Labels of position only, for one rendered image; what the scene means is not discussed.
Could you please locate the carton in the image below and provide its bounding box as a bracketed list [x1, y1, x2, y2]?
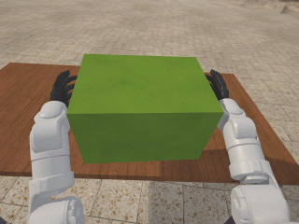
[66, 53, 224, 164]

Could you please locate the robot left forearm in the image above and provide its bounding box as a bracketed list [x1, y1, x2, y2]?
[27, 101, 75, 224]

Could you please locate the robot right forearm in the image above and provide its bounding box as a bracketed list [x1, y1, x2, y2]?
[217, 98, 291, 221]

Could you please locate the left robot upper arm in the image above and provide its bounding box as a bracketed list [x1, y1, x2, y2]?
[28, 196, 86, 224]

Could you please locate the right robot hand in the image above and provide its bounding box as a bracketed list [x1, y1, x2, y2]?
[205, 69, 229, 101]

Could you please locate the table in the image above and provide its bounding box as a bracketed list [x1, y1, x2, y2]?
[0, 63, 299, 224]

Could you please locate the left robot hand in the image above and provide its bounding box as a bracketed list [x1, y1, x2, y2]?
[50, 70, 78, 108]

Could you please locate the right robot upper arm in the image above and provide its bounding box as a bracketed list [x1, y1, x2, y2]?
[231, 184, 299, 224]

